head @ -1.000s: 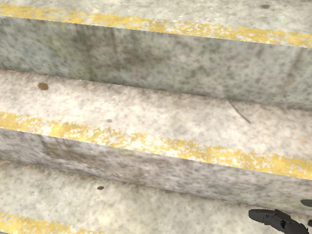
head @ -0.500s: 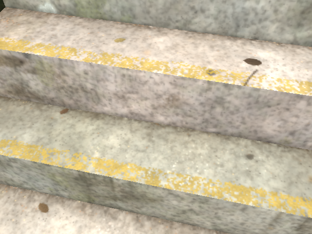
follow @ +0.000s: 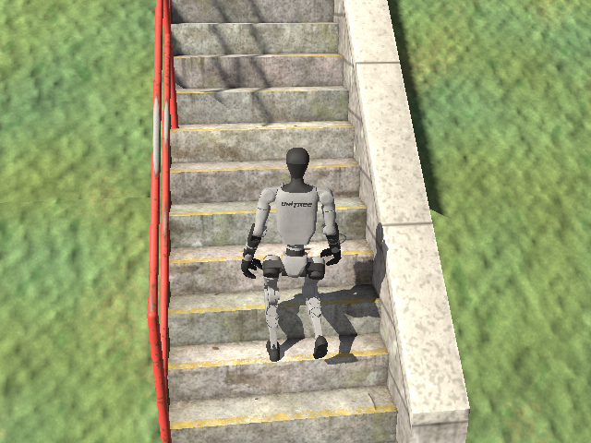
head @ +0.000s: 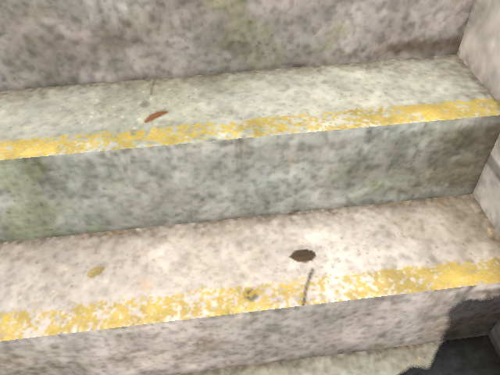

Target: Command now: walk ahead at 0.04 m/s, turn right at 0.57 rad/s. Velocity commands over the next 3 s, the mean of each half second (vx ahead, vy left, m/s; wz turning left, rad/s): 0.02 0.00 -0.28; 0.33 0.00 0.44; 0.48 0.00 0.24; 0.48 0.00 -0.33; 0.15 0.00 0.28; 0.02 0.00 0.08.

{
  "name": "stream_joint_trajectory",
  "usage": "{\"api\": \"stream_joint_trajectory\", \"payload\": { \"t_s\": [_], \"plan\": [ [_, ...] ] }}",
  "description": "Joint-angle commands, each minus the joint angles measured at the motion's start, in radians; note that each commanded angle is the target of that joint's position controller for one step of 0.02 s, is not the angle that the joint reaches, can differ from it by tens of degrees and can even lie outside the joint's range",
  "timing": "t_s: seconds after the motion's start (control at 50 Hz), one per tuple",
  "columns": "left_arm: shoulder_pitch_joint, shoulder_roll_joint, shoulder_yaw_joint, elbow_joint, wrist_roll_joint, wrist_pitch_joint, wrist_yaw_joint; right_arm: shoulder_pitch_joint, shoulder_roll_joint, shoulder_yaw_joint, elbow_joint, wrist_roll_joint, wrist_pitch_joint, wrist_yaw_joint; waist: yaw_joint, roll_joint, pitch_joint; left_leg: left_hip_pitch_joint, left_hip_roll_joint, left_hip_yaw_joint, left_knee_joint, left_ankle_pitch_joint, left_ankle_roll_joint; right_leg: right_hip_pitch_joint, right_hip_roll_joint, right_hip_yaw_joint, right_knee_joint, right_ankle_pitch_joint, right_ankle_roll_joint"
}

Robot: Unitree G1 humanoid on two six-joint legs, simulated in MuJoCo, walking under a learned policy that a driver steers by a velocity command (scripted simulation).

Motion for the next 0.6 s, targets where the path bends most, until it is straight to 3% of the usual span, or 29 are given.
{"api": "stream_joint_trajectory", "payload": {
  "t_s": [0.02, 0.04, 0.06, 0.08, 0.1, 0.12, 0.14, 0.16, 0.18, 0.2, 0.22, 0.24, 0.26, 0.28, 0.3, 0.32, 0.34, 0.36, 0.38, 0.4, 0.42, 0.44, 0.46, 0.48, 0.5, 0.52, 0.56, 0.58, 0.6],
  "plan": [
    [0.028, -0.089, -0.045, -0.044, -0.016, 0.02, -0.029, -0.22, 0.112, 0.038, -0.091, -0.002, -0.098, -0.012, 0.076, 0.027, -0.02, 0.106, 0.103, -0.148, -0.495, 0.102, 0.1, -0.102, -0.08, 0.017, 0.018, -0.13, -0.006],
    [0.002, -0.085, -0.052, -0.042, -0.008, 0.01, -0.05, -0.176, 0.054, 0.02, -0.102, -0.012, -0.101, -0.031, 0.047, 0.02, -0.051, 0.15, 0.117, -0.098, -0.491, 0.163, 0.118, -0.103, -0.079, -0.012, 0.032, -0.11, 0.005],
    [-0.088, -0.047, -0.058, -0.094, -0.008, 0.004, -0.041, -0.072, -0.017, 0.0, -0.074, -0.027, -0.085, -0.029, 0.016, -0.029, -0.079, 0.236, 0.173, -0.109, -0.531, 0.164, 0.139, -0.185, -0.103, -0.033, -0.01, -0.142, 0.037],
    [-0.131, -0.031, -0.061, -0.107, -0.02, 0.0, -0.032, -0.009, -0.062, -0.015, -0.065, -0.04, -0.072, -0.019, -0.013, 0.002, -0.063, 0.294, 0.184, -0.106, -0.552, 0.122, 0.145, -0.245, -0.099, -0.037, -0.004, -0.118, 0.045],
    [-0.159, -0.017, -0.063, -0.107, -0.019, 0.003, -0.031, 0.042, -0.078, -0.018, -0.057, -0.046, -0.066, -0.003, -0.036, 0.033, -0.055, 0.324, 0.199, -0.1, -0.575, 0.07, 0.146, -0.288, -0.115, -0.025, -0.001, -0.091, 0.033],
    [-0.193, -0.026, -0.075, -0.124, -0.016, 0.012, -0.033, 0.037, -0.102, -0.028, -0.061, -0.035, -0.063, 0.023, -0.021, 0.034, -0.025, 0.369, 0.233, -0.092, -0.652, 0.063, 0.144, -0.291, -0.159, -0.066, -0.152, -0.19, 0.046],
    [-0.146, -0.016, -0.077, -0.114, 0.005, 0.021, -0.04, -0.076, -0.13, -0.033, -0.104, -0.025, -0.057, 0.035, 0.042, 0.039, -0.069, 0.246, 0.175, -0.028, -0.672, 0.106, 0.097, -0.04, -0.179, -0.131, -0.276, -0.144, 0.038],
    [-0.132, 0.004, -0.071, -0.109, 0.024, 0.028, -0.052, -0.166, -0.144, -0.037, -0.142, -0.005, -0.064, 0.05, 0.067, 0.035, -0.077, 0.167, 0.126, 0.017, -0.691, 0.08, 0.059, 0.156, -0.179, -0.151, -0.456, -0.215, 0.054],
    [-0.123, 0.019, -0.057, -0.081, 0.02, 0.029, -0.073, -0.256, -0.14, -0.032, -0.163, 0.008, -0.082, 0.059, 0.092, 0.049, -0.054, 0.11, 0.089, 0.072, -0.655, 0.06, 0.037, 0.333, -0.174, -0.171, -0.615, -0.218, 0.091],
    [-0.085, 0.017, -0.05, -0.047, 0.023, 0.015, -0.077, -0.33, -0.115, -0.006, -0.166, -0.002, -0.101, 0.074, 0.161, 0.057, 0.01, 0.031, 0.096, 0.09, -0.594, 0.066, 0.004, 0.511, -0.201, -0.118, -0.743, 0.009, 0.097],
    [0.025, 0.025, -0.04, 0.004, 0.02, 0.0, -0.081, -0.359, -0.093, 0.008, -0.163, 0.004, -0.111, 0.086, 0.204, 0.01, 0.048, 0.009, 0.078, 0.124, -0.494, 0.067, 0.013, 0.622, -0.158, -0.17, -0.967, 0.131, 0.122],
    [0.075, 0.087, -0.014, 0.049, 0.022, -0.015, -0.072, -0.224, -0.069, 0.012, -0.122, 0.007, -0.116, 0.092, 0.167, 0.008, 0.105, 0.116, 0.078, 0.11, -0.384, 0.087, 0.047, 0.606, -0.07, -0.239, -1.202, 0.089, 0.131],
    [0.077, 0.129, 0.0, 0.074, 0.052, -0.03, -0.043, 0.001, -0.038, 0.009, -0.042, -0.003, -0.104, 0.106, 0.075, -0.03, 0.084, 0.214, 0.086, 0.09, -0.225, 0.062, 0.045, 0.608, -0.081, -0.163, -1.288, 0.2, 0.086],
    [-0.008, 0.249, 0.021, 0.003, 0.035, -0.03, -0.014, 0.252, -0.05, -0.008, -0.015, 0.001, -0.095, 0.081, -0.055, -0.182, -0.06, 0.153, 0.024, 0.034, -0.053, -0.126, -0.028, 0.729, -0.244, 0.095, -1.251, 0.606, -0.11],
    [-0.139, 0.25, 0.023, -0.061, -0.012, -0.035, -0.004, 0.297, -0.082, -0.009, -0.018, 0.004, -0.109, 0.058, -0.059, -0.217, -0.144, 0.037, 0.0, -0.063, 0.057, -0.221, -0.129, 0.81, -0.363, 0.293, -1.29, 0.417, -0.236],
    [-0.225, 0.172, 0.002, -0.057, -0.024, -0.033, -0.002, 0.198, -0.059, 0.003, -0.013, 0.02, -0.098, 0.073, -0.042, -0.145, -0.075, 0.073, 0.031, -0.154, 0.162, -0.135, -0.156, 0.638, -0.346, 0.333, -1.337, -0.039, -0.182],
    [-0.365, 0.075, -0.032, -0.084, -0.034, -0.028, -0.005, 0.13, -0.029, 0.007, -0.02, 0.034, -0.081, 0.081, -0.078, -0.08, -0.003, 0.137, 0.061, -0.196, 0.177, -0.013, -0.163, 0.443, -0.32, 0.317, -1.36, -0.241, -0.149],
    [-0.512, -0.008, -0.068, -0.145, -0.035, -0.017, -0.008, 0.163, -0.024, 0.002, 0.016, 0.046, -0.07, 0.087, -0.131, 0.001, 0.008, 0.229, 0.082, -0.231, 0.116, 0.049, -0.179, 0.33, -0.316, 0.287, -1.379, -0.318, -0.114],
    [-0.251, -0.089, -0.092, -0.066, 0.04, -0.025, 0.086, 0.202, 0.005, 0.003, 0.017, 0.026, -0.036, 0.005, -0.062, -0.051, 0.051, 0.429, 0.056, -0.122, 0.062, 0.064, -0.075, 0.189, -0.365, 0.136, -1.471, -0.271, -0.127],
    [-0.253, -0.068, -0.095, -0.024, 0.031, -0.03, 0.112, 0.239, 0.01, 0.01, 0.052, 0.017, -0.022, -0.019, -0.089, -0.074, 0.097, 0.484, 0.059, -0.136, -0.112, 0.07, -0.032, 0.205, -0.309, 0.073, -1.453, -0.268, -0.082],
    [-0.526, -0.082, -0.116, -0.095, -0.055, -0.011, 0.023, 0.207, -0.018, 0.013, 0.043, 0.032, -0.055, 0.073, -0.174, 0.127, 0.067, 0.449, 0.066, -0.195, -0.325, 0.14, -0.097, 0.297, -0.229, 0.094, -1.323, -0.355, 0.011],
    [-0.351, -0.03, -0.088, -0.076, -0.038, 0.009, -0.012, 0.078, -0.046, 0.022, 0.005, 0.027, -0.077, 0.113, -0.004, 0.091, 0.038, 0.428, 0.031, -0.18, -0.383, 0.233, -0.058, 0.426, -0.158, -0.062, -1.266, -0.265, 0.045],
    [-0.198, 0.069, -0.05, -0.027, -0.016, 0.023, -0.017, 0.045, -0.085, 0.012, 0.004, 0.014, -0.088, 0.124, 0.071, 0.091, 0.004, 0.421, 0.024, -0.173, -0.402, 0.27, -0.034, 0.536, -0.129, -0.116, -1.248, -0.2, 0.049],
    [-0.164, 0.123, -0.025, -0.018, -0.008, 0.028, -0.003, 0.097, -0.096, 0.005, 0.017, 0.018, -0.098, 0.116, 0.073, 0.109, -0.016, 0.439, 0.037, -0.178, -0.424, 0.286, -0.002, 0.566, -0.125, -0.14, -1.23, -0.186, 0.037],
    [-0.23, 0.112, -0.02, -0.058, 0.028, 0.013, 0.03, 0.071, -0.12, -0.01, -0.001, 0.016, -0.103, 0.099, 0.066, 0.16, 0.018, 0.35, 0.065, -0.258, -0.442, 0.244, 0.089, 0.558, -0.106, -0.214, -1.181, -0.176, 0.027],
    [-0.261, 0.073, -0.028, -0.063, 0.044, 0.007, 0.047, 0.1, -0.11, -0.018, 0.014, -0.003, -0.097, 0.087, 0.046, 0.139, 0.029, 0.348, 0.087, -0.322, -0.494, 0.139, 0.148, 0.516, -0.098, -0.243, -1.144, -0.227, 0.024],
    [-0.29, 0.002, -0.041, -0.085, 0.038, 0.013, 0.061, 0.255, -0.145, -0.048, 0.066, -0.036, -0.064, 0.073, -0.031, 0.158, 0.066, 0.454, 0.184, -0.507, -0.611, -0.069, 0.261, 0.337, -0.086, -0.246, -1.044, -0.286, 0.015],
    [-0.321, -0.033, -0.048, -0.104, 0.036, 0.007, 0.063, 0.326, -0.143, -0.054, 0.094, -0.039, -0.056, 0.062, -0.068, 0.19, 0.101, 0.556, 0.234, -0.61, -0.652, -0.147, 0.296, 0.191, -0.088, -0.223, -0.986, -0.277, 0.004],
    [-0.321, -0.059, -0.058, -0.113, 0.032, -0.002, 0.059, 0.329, -0.141, -0.058, 0.099, -0.04, -0.052, 0.056, -0.068, 0.198, 0.122, 0.592, 0.261, -0.66, -0.668, -0.189, 0.302, 0.118, -0.106, -0.189, -0.931, -0.242, -0.015]
  ]
}}
Next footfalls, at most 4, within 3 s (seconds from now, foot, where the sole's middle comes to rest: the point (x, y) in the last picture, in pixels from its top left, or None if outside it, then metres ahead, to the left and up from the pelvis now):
0.26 right None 0.15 -0.14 -0.71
0.98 left None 0.29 0.09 -0.49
1.58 right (326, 260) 0.59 -0.12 -0.28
2.06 left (227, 101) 0.83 0.07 -0.07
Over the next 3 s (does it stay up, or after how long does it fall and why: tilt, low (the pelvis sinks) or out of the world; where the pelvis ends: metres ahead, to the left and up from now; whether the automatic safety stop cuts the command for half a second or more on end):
stays up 0.78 -0.06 0.70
